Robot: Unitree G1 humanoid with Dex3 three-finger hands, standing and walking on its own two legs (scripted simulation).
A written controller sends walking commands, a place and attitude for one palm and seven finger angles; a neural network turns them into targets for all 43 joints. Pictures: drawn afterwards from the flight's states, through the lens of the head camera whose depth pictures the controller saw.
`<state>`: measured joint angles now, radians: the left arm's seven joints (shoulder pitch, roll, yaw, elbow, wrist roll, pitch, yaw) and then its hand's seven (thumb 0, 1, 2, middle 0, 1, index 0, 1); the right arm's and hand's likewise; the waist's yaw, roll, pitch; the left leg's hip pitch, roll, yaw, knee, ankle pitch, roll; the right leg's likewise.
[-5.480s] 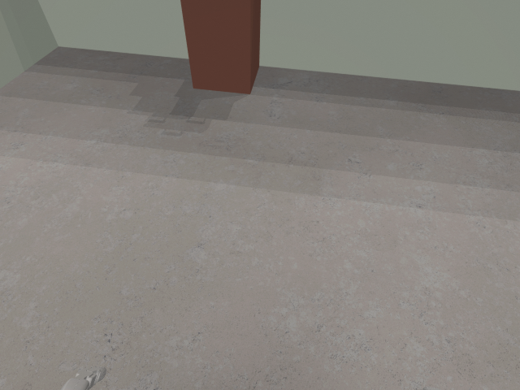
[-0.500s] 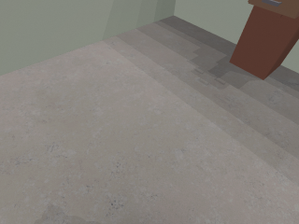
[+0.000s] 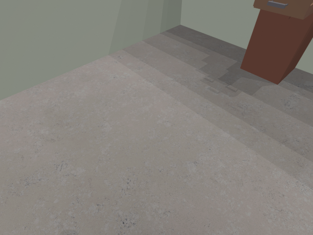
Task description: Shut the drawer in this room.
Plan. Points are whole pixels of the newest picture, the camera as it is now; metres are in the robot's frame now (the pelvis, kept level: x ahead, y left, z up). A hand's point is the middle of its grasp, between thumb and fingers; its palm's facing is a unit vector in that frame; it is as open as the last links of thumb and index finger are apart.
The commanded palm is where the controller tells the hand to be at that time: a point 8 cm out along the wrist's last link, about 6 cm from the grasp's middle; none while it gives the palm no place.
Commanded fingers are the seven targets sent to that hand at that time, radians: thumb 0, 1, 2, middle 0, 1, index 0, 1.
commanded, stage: turn or walk to find it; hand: left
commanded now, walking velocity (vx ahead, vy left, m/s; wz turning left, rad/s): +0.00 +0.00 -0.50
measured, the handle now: (277, 3) +1.66 -0.82 +0.00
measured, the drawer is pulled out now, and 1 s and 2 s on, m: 0.24 0.24 0.24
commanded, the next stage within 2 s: stand and wait in 1.64 s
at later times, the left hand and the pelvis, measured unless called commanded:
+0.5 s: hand out of the picture +0.07 +0.15 -0.17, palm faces -0.10 -0.96 -0.27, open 7.4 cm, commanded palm none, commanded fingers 0.00 0.90 0.90 -0.20 -0.30 -0.20 -0.30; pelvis -0.01 -0.04 -0.01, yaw -6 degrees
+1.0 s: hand out of the picture -0.03 +0.17 -0.18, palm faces -0.03 -0.98 -0.20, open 7.4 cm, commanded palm none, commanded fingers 0.00 0.90 0.90 -0.20 -0.30 -0.20 -0.30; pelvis -0.02 -0.01 +0.00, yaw -4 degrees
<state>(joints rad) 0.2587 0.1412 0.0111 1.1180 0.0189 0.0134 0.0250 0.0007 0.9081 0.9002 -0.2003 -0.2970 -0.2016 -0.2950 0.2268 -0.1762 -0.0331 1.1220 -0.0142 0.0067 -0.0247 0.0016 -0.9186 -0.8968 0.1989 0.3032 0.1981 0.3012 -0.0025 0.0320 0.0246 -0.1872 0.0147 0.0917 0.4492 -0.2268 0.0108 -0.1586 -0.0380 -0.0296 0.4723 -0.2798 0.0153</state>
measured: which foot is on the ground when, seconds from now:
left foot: down 0.00-0.42, up 0.44-0.74, down 0.76-1.00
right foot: down 0.00-1.00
